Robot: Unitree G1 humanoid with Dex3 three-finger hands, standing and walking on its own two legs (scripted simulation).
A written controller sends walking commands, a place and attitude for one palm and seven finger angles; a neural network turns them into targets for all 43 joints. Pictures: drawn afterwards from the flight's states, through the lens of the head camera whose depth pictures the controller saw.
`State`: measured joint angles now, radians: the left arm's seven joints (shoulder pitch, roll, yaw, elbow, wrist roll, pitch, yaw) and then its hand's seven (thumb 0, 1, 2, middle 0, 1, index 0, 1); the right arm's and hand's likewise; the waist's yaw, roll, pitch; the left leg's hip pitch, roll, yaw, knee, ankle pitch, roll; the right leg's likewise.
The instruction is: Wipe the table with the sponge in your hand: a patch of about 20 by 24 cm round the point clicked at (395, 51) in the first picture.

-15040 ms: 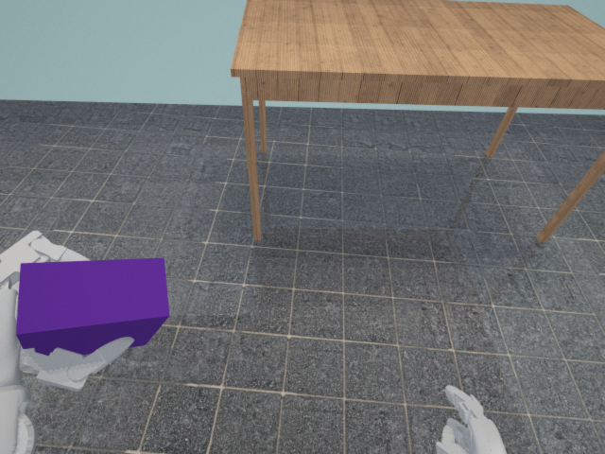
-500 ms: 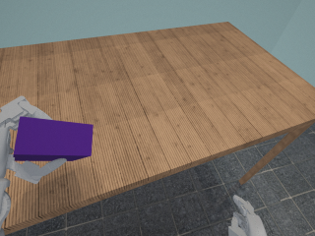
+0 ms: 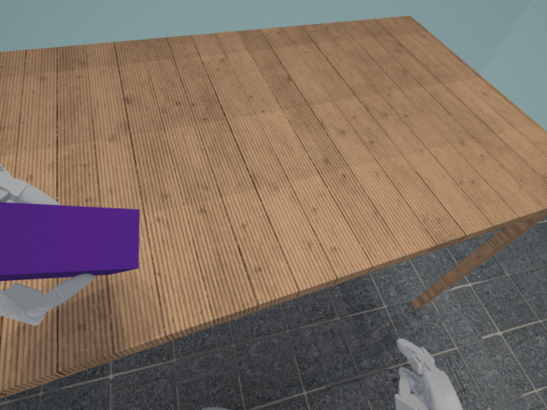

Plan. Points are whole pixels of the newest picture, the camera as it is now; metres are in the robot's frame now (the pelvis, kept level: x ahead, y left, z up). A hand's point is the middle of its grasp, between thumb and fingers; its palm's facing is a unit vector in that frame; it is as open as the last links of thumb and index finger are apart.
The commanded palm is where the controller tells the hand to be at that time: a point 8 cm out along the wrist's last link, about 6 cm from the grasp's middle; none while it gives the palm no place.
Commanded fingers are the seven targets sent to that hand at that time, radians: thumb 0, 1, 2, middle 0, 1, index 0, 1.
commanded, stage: come to a stop and stand still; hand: left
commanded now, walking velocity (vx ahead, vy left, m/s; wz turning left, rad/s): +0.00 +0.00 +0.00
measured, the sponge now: (84, 246) +0.25 +0.24 +0.15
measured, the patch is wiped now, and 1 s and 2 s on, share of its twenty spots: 0.00 0.00 0.00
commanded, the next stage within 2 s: look again from close up in 0.70 s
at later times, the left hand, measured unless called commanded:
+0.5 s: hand (50, 299) +0.18 +0.23 +0.17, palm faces +0.36 -0.87 -0.33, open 9.9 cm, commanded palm +0.12 +0.26 +0.18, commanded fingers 0.00 0.10 1.30 -1.20 -1.60 -1.20 -1.60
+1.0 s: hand (47, 298) +0.18 +0.23 +0.18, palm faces +0.38 -0.86 -0.33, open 9.9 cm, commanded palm +0.13 +0.26 +0.18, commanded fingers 0.00 0.10 1.30 -1.20 -1.60 -1.20 -1.60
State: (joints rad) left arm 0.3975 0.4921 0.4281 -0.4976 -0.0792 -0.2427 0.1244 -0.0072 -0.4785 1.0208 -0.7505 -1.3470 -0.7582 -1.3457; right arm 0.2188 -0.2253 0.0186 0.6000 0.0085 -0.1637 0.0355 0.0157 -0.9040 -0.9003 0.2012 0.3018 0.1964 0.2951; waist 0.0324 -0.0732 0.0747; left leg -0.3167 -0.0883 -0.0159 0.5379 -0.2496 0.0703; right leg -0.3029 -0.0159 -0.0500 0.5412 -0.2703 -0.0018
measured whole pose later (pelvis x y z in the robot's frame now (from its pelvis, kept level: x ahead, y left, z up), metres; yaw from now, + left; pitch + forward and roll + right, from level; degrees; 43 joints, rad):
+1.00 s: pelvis -0.04 -0.02 +0.01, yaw +0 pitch -2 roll -1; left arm 0.43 0.38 0.34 -0.45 -0.09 -0.18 0.12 -0.01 -0.48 1.02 -0.75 -1.35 -0.76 -1.35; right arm 0.19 -0.20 0.04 0.59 0.03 -0.17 -0.03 0.02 -0.90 -0.90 0.20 0.30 0.20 0.30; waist 0.02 0.00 0.03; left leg -0.26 -0.05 -0.03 0.44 -0.16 0.04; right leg -0.23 0.02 -0.06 0.41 -0.15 -0.03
